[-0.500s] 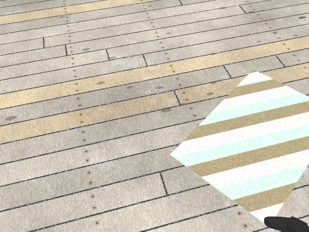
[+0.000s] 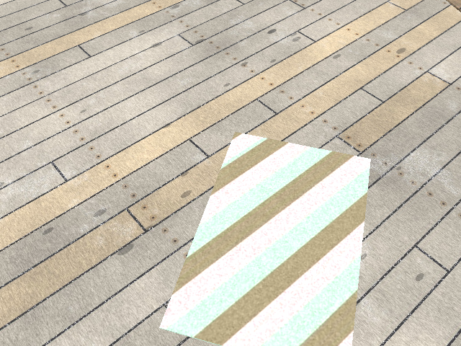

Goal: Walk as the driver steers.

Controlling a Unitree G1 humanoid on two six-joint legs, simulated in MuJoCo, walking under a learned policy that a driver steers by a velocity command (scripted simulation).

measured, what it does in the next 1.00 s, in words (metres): walks ahead: right foot, then left foot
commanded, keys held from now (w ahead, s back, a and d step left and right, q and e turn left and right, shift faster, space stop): e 0.42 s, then no key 0.16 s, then q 0.42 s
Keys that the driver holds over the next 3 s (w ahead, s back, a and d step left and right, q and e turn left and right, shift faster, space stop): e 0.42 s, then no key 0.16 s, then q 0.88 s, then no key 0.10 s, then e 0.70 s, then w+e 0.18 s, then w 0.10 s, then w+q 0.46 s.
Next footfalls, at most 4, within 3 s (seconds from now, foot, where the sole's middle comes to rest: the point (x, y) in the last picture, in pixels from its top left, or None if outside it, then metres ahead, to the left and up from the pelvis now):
0.10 right None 0.23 -0.12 -0.77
0.56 left None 0.29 0.09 -0.77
0.88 right None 0.16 -0.13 -0.77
1.22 left None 0.24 0.13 -0.77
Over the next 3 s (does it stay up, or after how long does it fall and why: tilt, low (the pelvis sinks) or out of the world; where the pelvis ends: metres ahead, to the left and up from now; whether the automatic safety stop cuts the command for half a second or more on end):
stays up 0.44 -0.03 0.01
